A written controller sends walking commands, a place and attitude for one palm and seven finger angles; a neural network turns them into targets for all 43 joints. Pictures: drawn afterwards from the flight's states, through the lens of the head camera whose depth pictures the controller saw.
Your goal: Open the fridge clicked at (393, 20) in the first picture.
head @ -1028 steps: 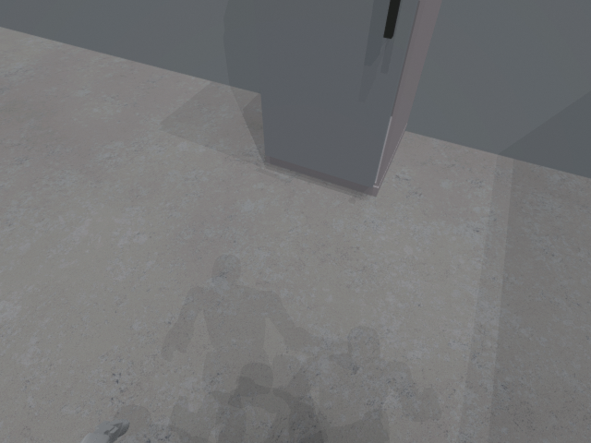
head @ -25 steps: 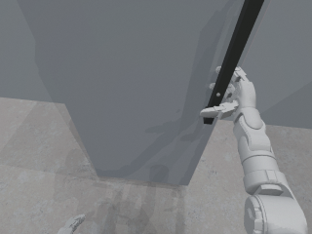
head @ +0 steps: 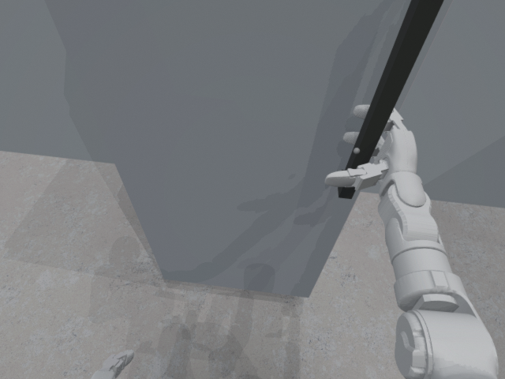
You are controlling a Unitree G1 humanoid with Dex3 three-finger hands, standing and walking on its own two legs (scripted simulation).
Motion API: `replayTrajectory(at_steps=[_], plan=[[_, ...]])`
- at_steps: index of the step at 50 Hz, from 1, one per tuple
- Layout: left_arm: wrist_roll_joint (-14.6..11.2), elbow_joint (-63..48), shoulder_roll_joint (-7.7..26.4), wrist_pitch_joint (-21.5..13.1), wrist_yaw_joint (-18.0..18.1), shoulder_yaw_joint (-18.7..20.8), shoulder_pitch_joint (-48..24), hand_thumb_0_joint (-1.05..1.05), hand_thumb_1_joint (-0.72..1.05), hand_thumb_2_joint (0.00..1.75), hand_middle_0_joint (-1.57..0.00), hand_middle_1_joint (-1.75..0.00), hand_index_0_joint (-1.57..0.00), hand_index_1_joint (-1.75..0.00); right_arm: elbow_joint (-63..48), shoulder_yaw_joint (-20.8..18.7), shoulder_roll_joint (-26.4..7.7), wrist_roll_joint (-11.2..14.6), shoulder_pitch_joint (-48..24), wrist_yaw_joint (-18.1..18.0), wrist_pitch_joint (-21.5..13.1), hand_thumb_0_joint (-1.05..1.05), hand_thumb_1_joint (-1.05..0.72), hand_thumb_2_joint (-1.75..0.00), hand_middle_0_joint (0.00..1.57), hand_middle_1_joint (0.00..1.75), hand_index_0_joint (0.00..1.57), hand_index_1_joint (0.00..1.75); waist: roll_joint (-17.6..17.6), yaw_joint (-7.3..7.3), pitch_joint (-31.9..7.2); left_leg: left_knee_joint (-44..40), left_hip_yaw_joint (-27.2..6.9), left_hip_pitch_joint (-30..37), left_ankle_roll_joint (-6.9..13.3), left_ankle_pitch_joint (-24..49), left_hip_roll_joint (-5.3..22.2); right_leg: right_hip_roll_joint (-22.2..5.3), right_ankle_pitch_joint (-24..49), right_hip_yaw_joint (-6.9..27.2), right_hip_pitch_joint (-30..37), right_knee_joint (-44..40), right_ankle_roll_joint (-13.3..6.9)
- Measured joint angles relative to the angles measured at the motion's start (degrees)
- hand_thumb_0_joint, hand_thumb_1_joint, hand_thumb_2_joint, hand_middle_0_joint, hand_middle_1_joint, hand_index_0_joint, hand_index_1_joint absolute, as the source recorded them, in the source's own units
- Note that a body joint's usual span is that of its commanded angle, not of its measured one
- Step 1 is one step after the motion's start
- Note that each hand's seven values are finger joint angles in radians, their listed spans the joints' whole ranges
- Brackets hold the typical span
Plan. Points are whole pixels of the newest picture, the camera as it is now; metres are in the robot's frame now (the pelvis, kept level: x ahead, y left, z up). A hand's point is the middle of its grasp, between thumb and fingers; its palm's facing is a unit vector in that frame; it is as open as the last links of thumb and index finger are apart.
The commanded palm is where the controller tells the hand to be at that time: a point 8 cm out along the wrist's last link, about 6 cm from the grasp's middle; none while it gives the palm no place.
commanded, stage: slide the fingers in behind the handle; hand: right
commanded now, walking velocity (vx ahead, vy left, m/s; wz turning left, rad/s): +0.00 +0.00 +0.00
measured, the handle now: (376, 104) +0.50 -0.13 +0.20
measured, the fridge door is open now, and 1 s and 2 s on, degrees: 0 0 2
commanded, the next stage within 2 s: grip the handle and tug to test in 0.32 s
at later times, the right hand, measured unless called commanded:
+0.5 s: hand (358, 151) +0.44 -0.11 +0.15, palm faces +0.01 +1.00 +0.03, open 13.9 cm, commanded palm +0.41 -0.16 +0.15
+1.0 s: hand (361, 150) +0.44 -0.12 +0.15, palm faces +0.01 +1.00 +0.03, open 7.2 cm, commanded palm +0.41 -0.17 +0.15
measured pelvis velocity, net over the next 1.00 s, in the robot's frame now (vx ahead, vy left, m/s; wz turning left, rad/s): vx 0.00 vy -0.01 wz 0.00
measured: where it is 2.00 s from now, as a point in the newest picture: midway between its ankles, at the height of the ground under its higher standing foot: outside the picture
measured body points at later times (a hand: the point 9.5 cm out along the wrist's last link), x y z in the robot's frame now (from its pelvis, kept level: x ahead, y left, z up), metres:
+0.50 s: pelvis +0.00 -0.01 +0.00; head +0.02 +0.00 +0.45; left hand +0.10 +0.24 -0.11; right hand +0.43 -0.17 +0.15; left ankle +0.00 +0.10 -0.73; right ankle +0.00 -0.12 -0.73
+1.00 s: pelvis +0.00 -0.01 +0.00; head +0.02 +0.00 +0.45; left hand +0.11 +0.24 -0.11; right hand +0.43 -0.17 +0.15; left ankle +0.00 +0.10 -0.73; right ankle +0.00 -0.12 -0.73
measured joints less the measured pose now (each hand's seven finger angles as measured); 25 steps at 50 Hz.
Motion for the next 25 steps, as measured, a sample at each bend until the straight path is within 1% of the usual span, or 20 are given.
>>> replayTrajectory(at_steps=[6,11,15,18,25], plan=[[0.0,0.1,-0.3,0.0,0.0,0.0,0.1,0.01,0.9,0.9,-0.2,-0.3,-0.2,-0.3,1.6,-0.3,-0.7,-0.7,-0.8,-0.4,-0.5,-0.01,0.5,-0.3,0.3,1.2,0.3,1.2,0.3,0.4,0.1,0.0,-0.1,-0.1,0.0,0.1,0.0,0.0,0.0,-0.1,-0.1,0.1,-0.1],[-0.1,0.1,-0.4,-0.1,0.0,0.0,0.4,0.01,0.9,0.9,-0.2,-0.3,-0.2,-0.3,1.7,-0.6,-1.1,-0.4,-0.9,0.0,-0.9,-0.01,0.5,-0.3,0.3,1.2,0.3,1.2,0.2,0.38,0.1,-0.2,-0.4,-0.2,-0.2,0.2,0.0,0.0,-0.1,-0.4,-0.1,0.0,-0.2],[-0.1,0.2,-0.4,-0.4,-0.3,0.2,0.8,0.01,0.9,0.9,-0.2,-0.3,-0.2,-0.3,0.6,0.3,-0.4,-0.3,-0.4,0.1,-1.2,-0.01,0.5,-0.3,0.3,1.2,0.3,1.2,0.0,-0.02,-0.2,-0.3,-0.4,-0.1,-0.4,0.1,0.2,0.2,-0.3,-0.4,-0.1,0.1,-0.4],[0.0,0.4,-0.4,-0.2,-0.4,0.1,0.7,0.01,0.9,0.9,-0.2,-0.3,-0.2,-0.3,0.4,0.4,0.2,-0.1,-0.2,0.1,-0.7,-0.01,0.5,-0.3,0.3,1.2,0.3,1.2,0.0,-0.1,-0.4,-0.3,-0.5,0.1,-0.6,0.0,0.3,0.3,-0.4,-0.5,0.0,0.1,-0.5],[0.1,-0.2,-0.9,-0.2,-0.8,0.2,0.3,0.01,0.9,0.9,-0.2,-0.3,-0.2,-0.3,-3.0,1.1,1.3,-0.7,2.1,-1.2,0.2,-0.01,0.48,-0.3,0.3,1.2,0.31,1.2,0.0,-0.43,-0.7,-0.4,-1.0,0.6,-0.8,-0.1,0.4,0.5,-0.6,-0.9,0.7,-0.1,-0.7]])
